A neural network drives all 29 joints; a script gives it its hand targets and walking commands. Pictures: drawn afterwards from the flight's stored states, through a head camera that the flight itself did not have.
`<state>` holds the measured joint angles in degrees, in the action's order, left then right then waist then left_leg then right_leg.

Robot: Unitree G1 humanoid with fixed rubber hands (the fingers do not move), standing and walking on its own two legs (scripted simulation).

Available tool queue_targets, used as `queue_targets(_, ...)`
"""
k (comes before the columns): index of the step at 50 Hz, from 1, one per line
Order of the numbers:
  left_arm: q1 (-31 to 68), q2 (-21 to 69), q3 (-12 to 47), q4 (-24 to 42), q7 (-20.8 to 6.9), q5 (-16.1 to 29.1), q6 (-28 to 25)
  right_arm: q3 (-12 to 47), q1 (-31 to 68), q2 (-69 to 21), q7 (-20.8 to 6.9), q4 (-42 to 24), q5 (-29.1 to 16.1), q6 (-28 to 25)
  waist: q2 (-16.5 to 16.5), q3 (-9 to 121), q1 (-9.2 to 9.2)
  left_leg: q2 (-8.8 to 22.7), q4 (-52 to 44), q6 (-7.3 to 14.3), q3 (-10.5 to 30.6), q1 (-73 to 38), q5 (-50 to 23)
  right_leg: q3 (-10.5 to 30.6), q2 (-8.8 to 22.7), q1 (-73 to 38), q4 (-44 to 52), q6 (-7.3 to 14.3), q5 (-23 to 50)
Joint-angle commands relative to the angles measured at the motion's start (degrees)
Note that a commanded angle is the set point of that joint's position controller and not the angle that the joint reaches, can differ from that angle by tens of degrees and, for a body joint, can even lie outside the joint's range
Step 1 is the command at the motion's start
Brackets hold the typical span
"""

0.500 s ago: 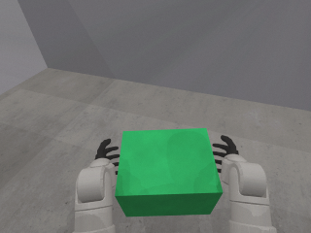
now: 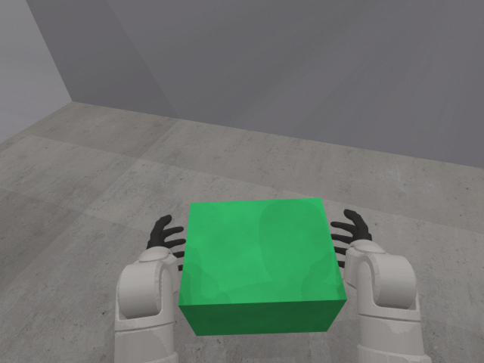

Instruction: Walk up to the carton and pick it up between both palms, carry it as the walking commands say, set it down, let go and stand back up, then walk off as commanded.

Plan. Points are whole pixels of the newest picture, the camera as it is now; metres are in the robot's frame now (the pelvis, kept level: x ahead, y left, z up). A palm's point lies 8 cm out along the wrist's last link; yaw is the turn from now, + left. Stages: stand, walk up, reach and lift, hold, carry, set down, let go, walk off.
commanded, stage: carry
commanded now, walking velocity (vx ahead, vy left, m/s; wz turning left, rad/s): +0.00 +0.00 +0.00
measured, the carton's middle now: (258, 267) +0.31 +0.00 +0.01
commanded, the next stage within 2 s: hold in 0.82 s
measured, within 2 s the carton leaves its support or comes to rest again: neither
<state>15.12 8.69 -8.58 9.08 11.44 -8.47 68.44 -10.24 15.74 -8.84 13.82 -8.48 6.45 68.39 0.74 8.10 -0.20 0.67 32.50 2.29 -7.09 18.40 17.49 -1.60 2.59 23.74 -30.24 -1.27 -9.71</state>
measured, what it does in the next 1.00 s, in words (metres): stands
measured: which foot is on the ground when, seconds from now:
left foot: down 0.00-1.00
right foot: down 0.00-1.00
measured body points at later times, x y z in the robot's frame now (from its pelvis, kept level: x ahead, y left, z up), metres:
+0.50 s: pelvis +0.00 +0.00 +0.00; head -0.03 -0.01 +0.45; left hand +0.29 +0.15 +0.09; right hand +0.29 -0.16 +0.08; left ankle -0.01 +0.09 -0.73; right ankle +0.06 -0.14 -0.73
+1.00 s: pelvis +0.00 -0.01 +0.01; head -0.02 -0.02 +0.46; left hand +0.28 +0.16 +0.04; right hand +0.29 -0.16 +0.02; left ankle -0.01 +0.09 -0.73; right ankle +0.06 -0.15 -0.73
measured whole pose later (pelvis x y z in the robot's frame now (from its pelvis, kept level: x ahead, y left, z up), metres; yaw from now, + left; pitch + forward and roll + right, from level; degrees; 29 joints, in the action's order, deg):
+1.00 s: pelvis +0.00 -0.01 +0.01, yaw +6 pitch +0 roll -1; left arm 12.8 8.2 -8.0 -12.8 2.8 -14.5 42.7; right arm -13.2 8.7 -7.6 1.8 7.4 15.1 43.3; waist 2.8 3.2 -1.2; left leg -0.7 24.9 1.8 -1.8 11.9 12.6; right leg 4.8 -0.1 15.7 -24.0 -0.4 -4.6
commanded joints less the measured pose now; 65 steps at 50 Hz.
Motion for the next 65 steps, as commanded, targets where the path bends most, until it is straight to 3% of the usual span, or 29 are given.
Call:
queue_targets(1, 31.18, 55.63, 39.28, 1.86, -22.23, 27.1, -0.29, 38.48, 31.73, -52.97, -25.94, -1.75, -25.49, 0.46, -0.32, 13.58, -0.05, 7.5, -6.28, 0.08, 5.67, -3.63, -8.17, 2.51, 4.73, -7.73, 2.61, 1.91, 7.36)
queue_targets(8, 31.69, 55.89, 39.58, 2.15, -22.23, 27.5, -0.52, 38.85, 32.46, -52.73, -25.89, -2.81, -25.71, 0.21, 0.06, 12.72, 0.17, 7.53, -7.63, 0.2, 5.88, -3.88, -6.45, 2.55, 4.36, -6.77, 3.1, 1.84, 4.9)
queue_targets(11, 31.68, 55.14, 39.17, 3.18, -22.13, 27.21, -0.57, 38.77, 30.74, -53.13, -25.73, -1.77, -25.36, 0.41, -1.95, 13.31, 0.01, 7.39, -6.64, 0.09, 5.54, -3.6, -5.2, 2.79, 4.8, -8.04, 3.53, 1.91, 5.57)
queue_targets(16, 30.85, 55.34, 39.36, 2.75, -22.01, 26.94, -0.59, 38.8, 31.04, -52.9, -25.82, -2.26, -25.54, 0.27, -0.38, 13.63, 0.18, 7.59, -7.06, 0.19, 6.01, -4.49, -7.45, 2.68, 4.56, -7.56, 3.15, 2.11, 5.83)
queue_targets(21, 30.99, 54.98, 39.24, 3.11, -22.1, 27.03, -0.73, 38.92, 30.54, -52.98, -25.82, -1.87, -25.36, 0.32, -1.82, 12.82, 0.15, 7.22, -6.78, -0.04, 5.68, -3.67, -5.2, 3.08, 4.76, -8.07, 3.64, 2.09, 5.62)
queue_targets(24, 31.53, 55.12, 39.48, 3.43, -22.11, 27.11, -0.87, 38.81, 30.74, -53.17, -25.87, -2.23, -25.43, 0.05, 0.85, 12.8, 0.08, 7.26, -7.03, -0.01, 5.54, -4.44, -6.44, 2.9, 4.66, -7.57, 3.37, 2.02, 6.45)
queue_targets(28, 31.86, 55.43, 39.79, 3.96, -22.06, 27.5, -0.97, 39.36, 31.42, -53.31, -25.76, -3.36, -25.77, -0.07, -0.6, 13.2, 0.01, 7.59, -6.37, 0.04, 5.38, -4.87, -9.42, 2.25, 4.27, -7.6, 2.58, 1.78, 8.46)
queue_targets(35, 30.07, 55.21, 39.32, 3.06, -22.27, 27.12, -0.81, 39.73, 31.5, -53.06, -25.73, -3.8, -25.74, 0.0, -1.7, 14.07, 0.1, 7.09, -5.59, 0.06, 5.18, -4.84, -7.12, 3.11, 4.78, -8.18, 3.43, 1.92, 8.16)
queue_targets(41, 30.68, 55.05, 39.94, 3.76, -22.09, 27.32, -1.11, 39.26, 29.99, -53.05, -25.86, -2.56, -25.59, -0.08, 0.24, 13.36, 0.08, 7.46, -6.15, -0.05, 5.14, -5.52, -9.32, 2.73, 4.43, -7.27, 2.57, 1.96, 8.67)
queue_targets(42, 16.36, 45.82, 11.74, -37.35, -23.36, 4.48, -11.91, 9.15, 12.98, -42.34, -26.37, 42.38, -3.06, -10.86, 4.03, -8.44, 6.45, -0.92, -13.69, -0.8, 10.54, 1.55, -3.77, 5.97, -7.5, -11.06, 8.82, 4.05, -1.17)
queue_targets(43, 19.2, 43.96, 14.21, -37.59, -23.58, 2.9, -19.01, 8.15, 12.8, -38.69, -26.06, 40.12, 0.25, -18.73, 5.19, -4.15, 0.63, -0.36, -13.75, -0.79, 12.96, -3.35, -10.18, 6.77, -7.69, -15.9, 7.42, 4.9, 5.49)
queue_targets(44, 17.88, 46.19, 17.57, -28.28, -23.52, 3.16, -25.23, 15.57, 15.7, -40.03, -26.44, 27.96, -0.91, -25.51, 4.39, 1.46, 1.54, -0.53, -12.58, -0.82, 14.45, -9.48, -23.44, 7.38, -8.63, -16.35, 4.86, 4.19, 11.11)
queue_targets(46, 26.15, 55.79, 28.45, -16.37, -25.21, 10.15, -31.01, 26.6, 28.36, -47.8, -28.04, 10.02, -7.01, -31.76, 3.82, 20.82, -0.38, -1.27, -8.82, -2.35, 13.32, -20.47, -45.72, 6.47, -10.24, -17.94, 3.61, 3.2, 25.2)
queue_targets(47, 29.08, 58.57, 31.53, -12.18, -25.18, 12.83, -32.43, 30.14, 33.03, -48.25, -28.98, 2.97, -9.49, -33.17, 5.23, 27.58, 0.27, -1.28, -7.91, -3.23, 13.08, -20.73, -49.08, 6.23, -10.67, -20.63, 4.16, 2.81, 28.2)
queue_targets(48, 32.54, 59.69, 35.15, -8.5, -24.83, 15.03, -33.87, 32.73, 35.46, -47.65, -29.3, -1.59, -11.0, -33.97, 2.82, 30.88, -1.71, -0.77, -6.49, -3.53, 14.08, -20.93, -50.44, 5.96, -10.59, -22.07, 3.56, 1.8, 27.73)
queue_targets(49, 32.86, 60.11, 36.65, -9.23, -24.43, 15.74, -34.2, 34.16, 36.59, -46.74, -29.16, -1.91, -11.59, -33.55, 0.63, 29.91, -3.01, -0.98, -6.84, -3.69, 14.72, -20.81, -47.38, 5.27, -10.41, -22.28, 4.08, 1.02, 24.89)
queue_targets(50, 32.13, 59.05, 36.97, -12.29, -24.09, 14.37, -33.82, 33.9, 35.53, -45.59, -29.11, 0.25, -10.98, -32.54, 0.13, 25.84, -4.48, -1.74, -8.32, -3.77, 14.42, -20.03, -38.88, 4.89, -9.96, -21.74, 5.53, 0.5, 20.17)
queue_targets(51, 32.89, 57.09, 35.07, -17.18, -24.1, 12.43, -33.45, 31.11, 34.42, -43.5, -29.2, 5.38, -9.13, -31.48, 0.48, 20.59, -5.56, -2.53, -11.54, -3.55, 14.28, -15.65, -25.1, 4.46, -9.36, -22.1, 7.21, 0.57, 13.08)
queue_targets(52, 33.68, 55.51, 33.56, -21.94, -24.44, 10.95, -32.96, 28.47, 32.19, -42.21, -29.33, 10.94, -7.1, -30.42, -1.63, 14.28, -7.72, -2.62, -13.83, -3.15, 14.66, -12.12, -12.87, 3.95, -8.83, -21.2, 8.43, 0.54, 7.16)
queue_targets(54, 33.69, 54.91, 30.84, -28.67, -25.72, 9.3, -32.5, 23.53, 27.62, -41.42, -30.09, 20.7, -3.7, -29.3, -0.85, 6.63, -9.7, -2.37, -15.95, -2.77, 15.75, -13.12, -3.39, 3.54, -7.54, -17.52, 10.44, 1.22, 0.86)
queue_targets(56, 34.83, 54.67, 27.98, -32.68, -27.08, 8.33, -32.96, 22.37, 27.72, -43.81, -31.26, 25.83, -3.5, -29.13, 1.24, 3.99, -7.98, -2.7, -17.4, -2.78, 14.55, -10.3, 0.52, 2.79, -7.77, -19.38, 11.6, 1.84, -2.07)
queue_targets(59, 36.28, 53.74, 22.73, -37.01, -28.48, 7.46, -33.8, 21.77, 32.34, -47.53, -32.32, 30.14, -4.83, -28.67, -0.25, 0.69, -3.69, -3.75, -17.36, -1.78, 12.01, -6.51, 2.79, 2.33, -7.19, -21.48, 13.19, 1.19, -4.72)
queue_targets(62, 41.04, 50.94, 18.41, -40.2, -29.89, 6.77, -34.86, 20.49, 38.76, -51.0, -32.24, 32.53, -6.03, -28.29, -3.64, 0.7, -0.21, -4.56, -15.4, -0.75, 10.01, -5.46, 3.77, 4.37, -5.6, -21.59, 15.94, -0.24, -10.79)
queue_targets(63, 44.15, 49.81, 16.7, -41.27, -30.3, 6.59, -35.21, 19.73, 40.81, -52.57, -32.2, 34.33, -6.37, -28.07, -4.36, 0.57, 0.63, -4.92, -14.3, -0.64, 9.1, -5.59, 4.73, 5.69, -4.69, -20.11, 17.29, -0.49, -15.35)
queue_targets(65, 47.06, 49.27, 15.99, -40.73, -31.25, 7.36, -36.2, 19.54, 43.09, -54.38, -31.84, 34.35, -6.84, -28.67, -4.81, 2.34, 1.19, -4.84, -12.74, -0.35, 8.55, -8.01, 1.87, 6.62, -3.91, -18.5, 17.91, -1.03, -14.75)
